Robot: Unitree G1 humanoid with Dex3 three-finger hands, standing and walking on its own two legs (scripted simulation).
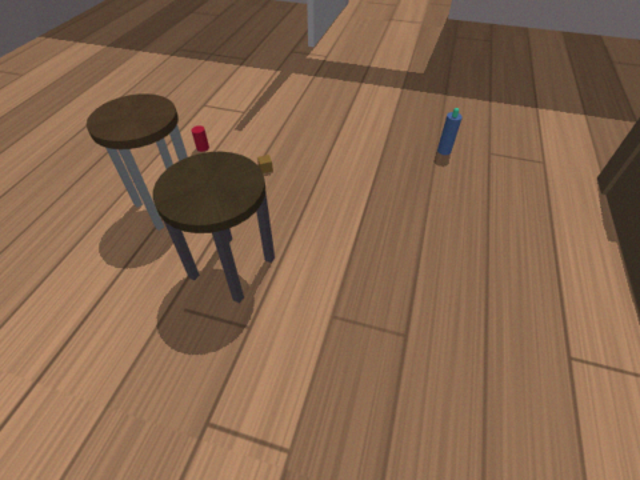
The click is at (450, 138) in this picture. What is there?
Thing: necked bottle
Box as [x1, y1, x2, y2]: [437, 108, 461, 154]
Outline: 457,108 455,108 452,112 448,113 446,117 437,149 438,152 442,154 450,153 461,119 461,115 458,113
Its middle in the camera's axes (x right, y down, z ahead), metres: +0.67 -0.55 +1.96
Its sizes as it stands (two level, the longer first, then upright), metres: 0.072 0.072 0.250
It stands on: the floor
